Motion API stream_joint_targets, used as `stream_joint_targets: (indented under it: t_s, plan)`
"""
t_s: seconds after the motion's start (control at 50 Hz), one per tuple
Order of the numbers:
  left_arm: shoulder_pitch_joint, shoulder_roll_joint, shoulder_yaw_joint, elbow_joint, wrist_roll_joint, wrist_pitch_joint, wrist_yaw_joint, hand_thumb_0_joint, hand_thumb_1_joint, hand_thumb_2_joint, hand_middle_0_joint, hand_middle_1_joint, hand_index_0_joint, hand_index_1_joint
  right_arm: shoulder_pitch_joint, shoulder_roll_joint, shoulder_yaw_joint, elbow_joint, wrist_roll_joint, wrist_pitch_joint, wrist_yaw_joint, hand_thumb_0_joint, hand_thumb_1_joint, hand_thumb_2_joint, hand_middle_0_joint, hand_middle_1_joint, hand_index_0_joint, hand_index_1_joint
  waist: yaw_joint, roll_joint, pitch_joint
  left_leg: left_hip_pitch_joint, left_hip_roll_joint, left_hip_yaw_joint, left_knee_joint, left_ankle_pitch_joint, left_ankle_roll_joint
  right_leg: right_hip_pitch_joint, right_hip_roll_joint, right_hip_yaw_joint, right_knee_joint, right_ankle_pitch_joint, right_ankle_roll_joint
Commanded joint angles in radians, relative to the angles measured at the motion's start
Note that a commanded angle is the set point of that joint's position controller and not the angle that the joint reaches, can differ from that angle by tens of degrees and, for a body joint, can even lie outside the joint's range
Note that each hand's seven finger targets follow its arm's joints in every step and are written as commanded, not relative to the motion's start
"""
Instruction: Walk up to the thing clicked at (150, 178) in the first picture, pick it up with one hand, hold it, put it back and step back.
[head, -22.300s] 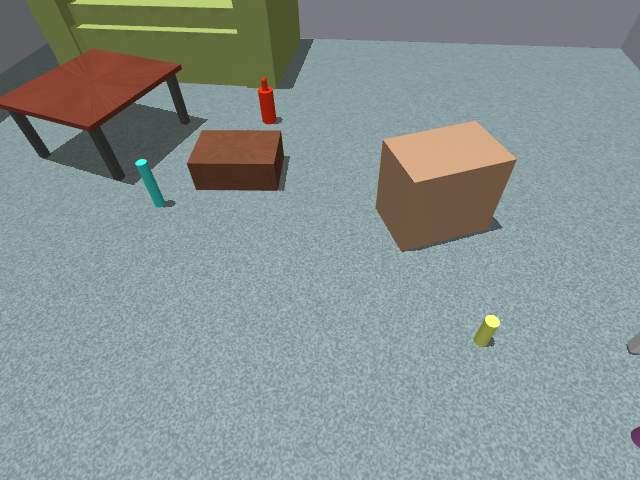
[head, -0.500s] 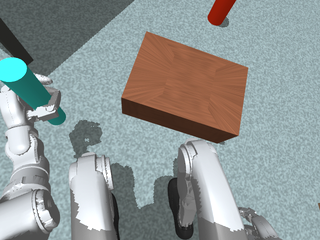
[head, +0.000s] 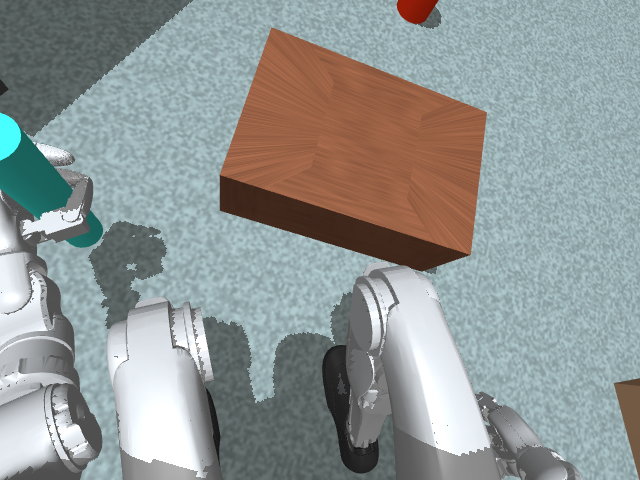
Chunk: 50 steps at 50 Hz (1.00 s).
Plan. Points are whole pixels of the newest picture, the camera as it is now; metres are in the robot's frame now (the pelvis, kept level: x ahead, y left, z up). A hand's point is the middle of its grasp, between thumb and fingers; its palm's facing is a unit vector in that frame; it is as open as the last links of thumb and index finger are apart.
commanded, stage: lower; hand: left
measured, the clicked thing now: (48, 196) +0.45 +0.27 -0.09
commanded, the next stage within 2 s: loosen in 1.26 s
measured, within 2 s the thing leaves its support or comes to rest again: rests again in 1.08 s
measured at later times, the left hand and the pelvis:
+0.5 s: hand (78, 214) +0.45 +0.26 -0.15, palm faces +0.27 -0.96 -0.02, open 6.2 cm; pelvis +0.00 +0.01 -0.02, yaw -3 degrees
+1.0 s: hand (89, 217) +0.45 +0.26 -0.18, palm faces +0.28 -0.96 -0.02, open 6.1 cm; pelvis -0.01 +0.01 -0.03, yaw -5 degrees
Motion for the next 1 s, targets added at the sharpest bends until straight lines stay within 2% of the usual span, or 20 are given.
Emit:
stream_joint_targets:
  t_s: [0.0, 0.02, 0.1, 0.12, 0.16, 0.2, 0.22, 0.24, 0.28, 0.34, 0.44, 0.56, 0.6, 0.66, 0.72, 0.78, 0.86, 0.92, 0.94, 0.98]
  plan:
    - [-0.336, 0.262, 0.035, -0.241, -0.021, -0.117, -0.003, 0.000, 0.564, 1.297, -1.305, -1.397, -1.317, -1.390, 0.142, -0.269, -0.074, -0.023, -0.011, 0.005, -0.008, 0.000, -0.891, -0.902, 0.200, 0.300, 0.200, 0.300, -0.014, 0.334, -0.690, 0.452, -0.005, 0.073, -0.276, 0.175, 0.020, 0.344, 0.043, -0.054, -0.201, 0.211, -0.041]
    - [-0.351, 0.275, 0.035, -0.258, -0.018, -0.120, 0.001, 0.000, 0.539, 1.258, -1.353, -1.395, -1.348, -1.401, 0.141, -0.264, -0.070, -0.023, -0.012, 0.007, -0.006, 0.000, -0.899, -0.904, 0.200, 0.299, 0.199, 0.299, -0.015, 0.344, -0.703, 0.448, -0.004, 0.074, -0.271, 0.167, 0.020, 0.353, 0.045, -0.053, -0.201, 0.205, -0.042]
    - [-0.318, 0.248, 0.035, -0.158, -0.023, -0.131, 0.008, 0.000, 0.524, 1.277, -1.353, -1.407, -1.352, -1.411, 0.128, -0.275, -0.046, -0.028, -0.021, 0.011, 0.001, 0.000, -0.896, -0.902, 0.200, 0.299, 0.199, 0.299, -0.047, 0.294, -0.619, 0.393, -0.004, 0.060, -0.248, 0.129, 0.023, 0.335, 0.049, -0.071, -0.197, 0.181, -0.036]
    - [-0.315, 0.251, 0.036, -0.140, -0.024, -0.138, 0.011, 0.000, 0.526, 1.275, -1.359, -1.408, -1.359, -1.411, 0.122, -0.274, -0.040, -0.029, -0.024, 0.011, 0.002, 0.000, -0.892, -0.901, 0.200, 0.299, 0.199, 0.299, -0.044, 0.279, -0.614, 0.372, -0.005, 0.062, -0.241, 0.115, 0.026, 0.342, 0.052, -0.073, -0.201, 0.172, -0.034]
    - [-0.341, 0.308, 0.051, -0.176, -0.020, -0.160, 0.010, 0.000, 0.528, 1.267, -1.359, -1.405, -1.363, -1.404, 0.115, -0.284, -0.030, -0.032, -0.029, 0.009, 0.004, 0.000, -0.889, -0.899, 0.200, 0.299, 0.200, 0.299, -0.039, 0.297, -0.630, 0.391, -0.002, 0.056, -0.237, 0.116, 0.024, 0.347, 0.053, -0.078, -0.192, 0.169, -0.035]
    - [-0.329, 0.307, 0.049, -0.156, -0.022, -0.172, 0.008, 0.000, 0.545, 1.271, -1.371, -1.411, -1.375, -1.409, 0.105, -0.288, -0.022, -0.033, -0.037, 0.012, 0.005, 0.000, -0.892, -0.899, 0.200, 0.299, 0.200, 0.299, -0.044, 0.307, -0.634, 0.393, 0.000, 0.057, -0.222, 0.125, 0.023, 0.359, 0.057, -0.077, -0.185, 0.177, -0.034]
    - [-0.328, 0.286, 0.044, -0.148, -0.028, -0.177, 0.007, 0.000, 0.553, 1.283, -1.366, -1.417, -1.371, -1.416, 0.101, -0.299, -0.018, -0.036, -0.042, 0.009, 0.006, 0.000, -0.894, -0.900, 0.200, 0.299, 0.200, 0.299, -0.058, 0.318, -0.625, 0.419, 0.002, 0.047, -0.227, 0.139, 0.019, 0.344, 0.054, -0.087, -0.176, 0.192, -0.034]
    - [-0.339, 0.315, 0.057, -0.173, -0.031, -0.184, 0.012, 0.000, 0.549, 1.275, -1.370, -1.414, -1.374, -1.412, 0.094, -0.301, -0.012, -0.037, -0.044, 0.008, 0.007, 0.000, -0.892, -0.900, 0.200, 0.299, 0.200, 0.299, -0.048, 0.340, -0.629, 0.427, 0.003, 0.047, -0.227, 0.141, 0.015, 0.349, 0.056, -0.087, -0.174, 0.191, -0.037]
    - [-0.362, 0.310, 0.031, -0.171, -0.023, -0.194, 0.016, 0.000, 0.550, 1.279, -1.350, -1.403, -1.352, -1.405, 0.088, -0.306, -0.004, -0.033, -0.052, 0.007, 0.007, 0.000, -0.895, -0.902, 0.200, 0.299, 0.200, 0.299, -0.067, 0.365, -0.612, 0.439, 0.006, 0.038, -0.224, 0.132, 0.013, 0.326, 0.055, -0.093, -0.168, 0.186, -0.037]
    - [-0.337, 0.329, 0.043, -0.168, -0.026, -0.209, 0.026, 0.000, 0.560, 1.272, -1.358, -1.395, -1.355, -1.399, 0.084, -0.313, 0.011, -0.035, -0.064, 0.005, 0.009, 0.000, -0.897, -0.903, 0.200, 0.299, 0.200, 0.299, -0.070, 0.370, -0.625, 0.451, 0.008, 0.034, -0.205, 0.160, 0.011, 0.360, 0.058, -0.096, -0.168, 0.218, -0.034]
    - [-0.324, 0.324, 0.017, -0.146, -0.017, -0.223, 0.035, 0.000, 0.600, 1.267, -1.326, -1.373, -1.323, -1.376, 0.067, -0.332, 0.031, -0.030, -0.080, 0.009, 0.011, 0.000, -0.899, -0.904, 0.200, 0.300, 0.200, 0.300, -0.087, 0.421, -0.594, 0.519, 0.016, 0.008, -0.206, 0.233, -0.001, 0.330, 0.054, -0.116, -0.139, 0.262, -0.037]
    - [-0.304, 0.352, 0.035, -0.102, -0.011, -0.243, 0.072, 0.000, 0.566, 1.275, -1.345, -1.383, -1.342, -1.390, 0.042, -0.345, 0.058, -0.045, -0.097, 0.015, 0.019, 0.000, -0.898, -0.903, 0.200, 0.299, 0.200, 0.299, -0.099, 0.396, -0.549, 0.480, 0.017, -0.006, -0.194, 0.206, -0.001, 0.350, 0.059, -0.133, -0.138, 0.250, -0.033]
    - [-0.305, 0.341, 0.029, -0.092, -0.011, -0.252, 0.078, 0.000, 0.580, 1.278, -1.331, -1.377, -1.327, -1.383, 0.031, -0.350, 0.067, -0.051, -0.104, 0.020, 0.022, 0.000, -0.893, -0.902, 0.200, 0.299, 0.200, 0.299, -0.107, 0.403, -0.539, 0.501, 0.020, -0.015, -0.200, 0.210, -0.005, 0.344, 0.060, -0.142, -0.136, 0.252, -0.033]
    - [-0.305, 0.357, 0.024, -0.069, -0.009, -0.259, 0.083, 0.000, 0.581, 1.288, -1.349, -1.393, -1.347, -1.398, 0.014, -0.354, 0.082, -0.057, -0.110, 0.019, 0.022, 0.000, -0.896, -0.903, 0.200, 0.299, 0.200, 0.299, -0.120, 0.385, -0.521, 0.467, 0.020, -0.013, -0.179, 0.201, 0.001, 0.369, 0.064, -0.141, -0.137, 0.259, -0.028]
    - [-0.318, 0.391, 0.030, -0.067, -0.005, -0.271, 0.089, 0.000, 0.572, 1.267, -1.338, -1.369, -1.333, -1.377, 0.001, -0.355, 0.095, -0.065, -0.115, 0.021, 0.023, 0.000, -0.894, -0.902, 0.200, 0.299, 0.200, 0.299, -0.118, 0.395, -0.512, 0.449, 0.020, -0.017, -0.181, 0.174, 0.000, 0.373, 0.068, -0.145, -0.141, 0.241, -0.029]
    - [-0.323, 0.382, 0.017, -0.049, -0.003, -0.278, 0.095, 0.000, 0.593, 1.291, -1.343, -1.387, -1.342, -1.392, -0.013, -0.367, 0.105, -0.072, -0.122, 0.020, 0.023, 0.000, -0.892, -0.901, 0.200, 0.299, 0.200, 0.299, -0.138, 0.400, -0.489, 0.465, 0.024, -0.029, -0.180, 0.160, -0.002, 0.354, 0.069, -0.156, -0.136, 0.234, -0.027]
    - [-0.317, 0.422, 0.033, -0.052, -0.004, -0.287, 0.100, 0.000, 0.582, 1.269, -1.335, -1.368, -1.333, -1.373, -0.018, -0.370, 0.121, -0.074, -0.128, 0.023, 0.021, 0.000, -0.891, -0.900, 0.200, 0.299, 0.200, 0.299, -0.131, 0.397, -0.498, 0.451, 0.024, -0.030, -0.169, 0.172, -0.001, 0.397, 0.073, -0.156, -0.137, 0.250, -0.023]
    - [-0.319, 0.397, 0.022, -0.025, -0.007, -0.292, 0.108, 0.000, 0.592, 1.271, -1.320, -1.359, -1.317, -1.365, -0.035, -0.376, 0.131, -0.087, -0.131, 0.020, 0.023, 0.000, -0.892, -0.901, 0.200, 0.299, 0.200, 0.299, -0.148, 0.391, -0.472, 0.462, 0.028, -0.046, -0.176, 0.168, -0.003, 0.373, 0.072, -0.170, -0.131, 0.250, -0.023]
    - [-0.314, 0.425, 0.034, -0.037, -0.005, -0.294, 0.110, 0.000, 0.591, 1.271, -1.326, -1.358, -1.320, -1.366, -0.041, -0.381, 0.130, -0.084, -0.130, 0.020, 0.022, 0.000, -0.890, -0.901, 0.200, 0.299, 0.200, 0.299, -0.136, 0.406, -0.464, 0.463, 0.029, -0.047, -0.178, 0.156, -0.006, 0.359, 0.074, -0.169, -0.128, 0.239, -0.026]
    - [-0.310, 0.420, 0.021, -0.017, 0.002, -0.297, 0.112, 0.000, 0.572, 1.276, -1.336, -1.370, -1.333, -1.376, -0.047, -0.384, 0.135, -0.087, -0.134, 0.022, 0.022, 0.000, -0.888, -0.900, 0.200, 0.299, 0.200, 0.299, -0.147, 0.415, -0.452, 0.466, 0.030, -0.050, -0.181, 0.153, -0.007, 0.360, 0.075, -0.174, -0.127, 0.237, -0.026]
